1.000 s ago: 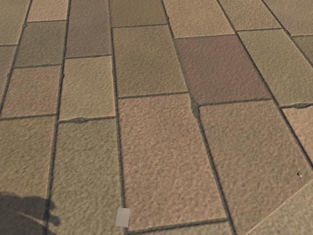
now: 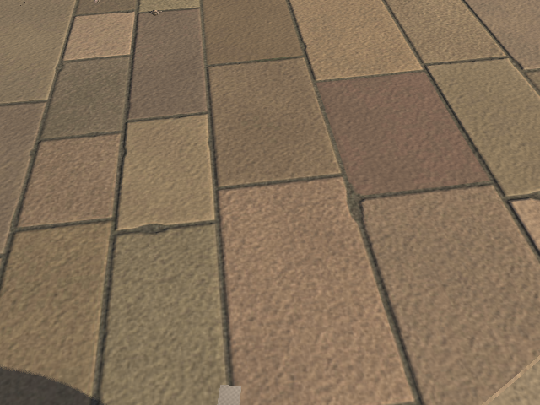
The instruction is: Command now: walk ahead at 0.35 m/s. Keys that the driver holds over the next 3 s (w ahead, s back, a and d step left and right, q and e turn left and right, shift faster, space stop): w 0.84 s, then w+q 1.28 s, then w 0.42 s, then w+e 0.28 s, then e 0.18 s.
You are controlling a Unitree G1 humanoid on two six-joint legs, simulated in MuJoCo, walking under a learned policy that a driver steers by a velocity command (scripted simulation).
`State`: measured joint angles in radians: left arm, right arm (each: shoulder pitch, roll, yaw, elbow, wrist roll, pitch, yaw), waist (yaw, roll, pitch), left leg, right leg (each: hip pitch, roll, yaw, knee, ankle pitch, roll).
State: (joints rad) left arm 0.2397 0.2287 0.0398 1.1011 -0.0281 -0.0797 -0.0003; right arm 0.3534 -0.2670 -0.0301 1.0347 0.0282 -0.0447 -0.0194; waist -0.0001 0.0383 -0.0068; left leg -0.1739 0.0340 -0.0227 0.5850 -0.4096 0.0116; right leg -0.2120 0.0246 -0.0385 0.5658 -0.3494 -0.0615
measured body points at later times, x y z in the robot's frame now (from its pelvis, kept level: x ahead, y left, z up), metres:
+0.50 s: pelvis +0.24 +0.05 -0.01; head +0.27 +0.05 +0.44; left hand +0.21 +0.31 -0.15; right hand +0.42 -0.20 -0.11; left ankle +0.34 +0.13 -0.73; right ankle +0.05 -0.10 -0.63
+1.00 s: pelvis +0.53 +0.01 -0.01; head +0.57 +0.00 +0.44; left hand +0.74 +0.25 -0.10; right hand +0.48 -0.26 -0.15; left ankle +0.34 +0.13 -0.71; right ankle +0.65 -0.10 -0.73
